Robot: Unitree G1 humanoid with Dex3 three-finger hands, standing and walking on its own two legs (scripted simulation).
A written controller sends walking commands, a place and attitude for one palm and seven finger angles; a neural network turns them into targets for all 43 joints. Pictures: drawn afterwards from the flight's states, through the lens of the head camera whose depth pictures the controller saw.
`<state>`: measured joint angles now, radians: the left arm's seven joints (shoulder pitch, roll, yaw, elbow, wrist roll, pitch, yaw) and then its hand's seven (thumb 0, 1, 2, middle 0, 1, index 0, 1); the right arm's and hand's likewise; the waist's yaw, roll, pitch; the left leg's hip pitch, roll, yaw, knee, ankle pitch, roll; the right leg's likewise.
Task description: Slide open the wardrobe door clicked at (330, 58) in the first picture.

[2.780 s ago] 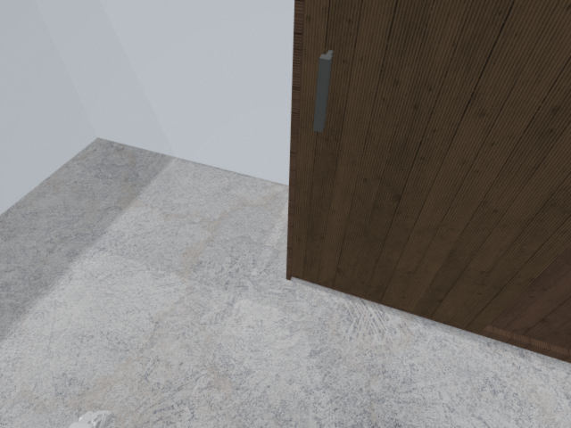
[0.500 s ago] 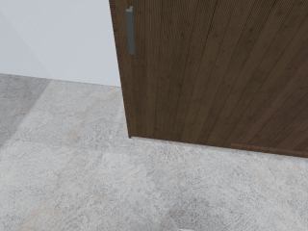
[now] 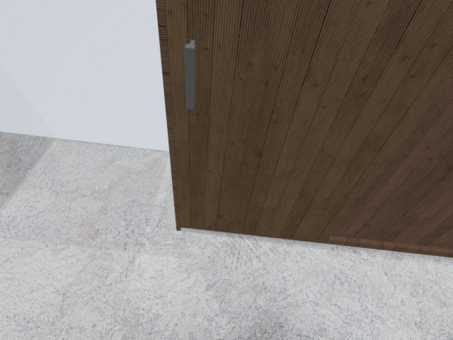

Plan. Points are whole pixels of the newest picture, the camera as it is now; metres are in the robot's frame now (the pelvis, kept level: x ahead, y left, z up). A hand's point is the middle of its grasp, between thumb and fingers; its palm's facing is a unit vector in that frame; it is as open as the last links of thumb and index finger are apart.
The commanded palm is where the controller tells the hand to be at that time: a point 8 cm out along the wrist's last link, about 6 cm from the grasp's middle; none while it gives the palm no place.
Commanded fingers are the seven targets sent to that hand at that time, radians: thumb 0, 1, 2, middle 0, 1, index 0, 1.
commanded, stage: take the last steps up to it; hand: left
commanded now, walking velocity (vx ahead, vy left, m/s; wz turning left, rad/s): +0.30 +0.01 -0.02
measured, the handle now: (191, 75) +0.71 +0.15 +0.10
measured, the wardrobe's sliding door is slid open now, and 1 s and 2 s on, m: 0.00 0.00 0.00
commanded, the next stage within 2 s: come to a stop and stand still in 0.38 s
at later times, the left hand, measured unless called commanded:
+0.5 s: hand (175, 280) +0.28 +0.12 -0.16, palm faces +0.03 -0.99 -0.16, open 7.3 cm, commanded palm none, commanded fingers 0.00 0.90 0.90 -0.20 -0.30 -0.20 -0.30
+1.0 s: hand (147, 310) +0.21 +0.17 -0.17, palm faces +0.07 -0.97 -0.23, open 7.4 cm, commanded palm none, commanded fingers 0.00 0.90 0.90 -0.20 -0.30 -0.20 -0.30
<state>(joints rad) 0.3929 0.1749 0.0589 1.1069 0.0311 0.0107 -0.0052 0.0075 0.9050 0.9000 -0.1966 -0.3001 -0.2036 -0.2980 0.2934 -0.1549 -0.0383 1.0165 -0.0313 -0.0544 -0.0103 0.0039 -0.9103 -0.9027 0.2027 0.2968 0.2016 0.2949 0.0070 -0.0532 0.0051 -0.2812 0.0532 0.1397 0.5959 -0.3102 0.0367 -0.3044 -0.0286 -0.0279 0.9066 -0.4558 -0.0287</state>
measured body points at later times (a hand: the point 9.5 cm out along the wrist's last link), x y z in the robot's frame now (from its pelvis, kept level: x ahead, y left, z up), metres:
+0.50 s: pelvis +0.17 -0.04 -0.01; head +0.19 -0.05 +0.44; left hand +0.27 +0.18 -0.15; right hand +0.08 -0.24 -0.16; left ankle +0.06 +0.08 -0.66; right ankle +0.23 -0.13 -0.73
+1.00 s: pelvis +0.19 -0.03 +0.00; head +0.22 -0.02 +0.45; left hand +0.21 +0.22 -0.16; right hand +0.31 -0.25 -0.14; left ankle +0.27 +0.09 -0.73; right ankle +0.15 -0.15 -0.69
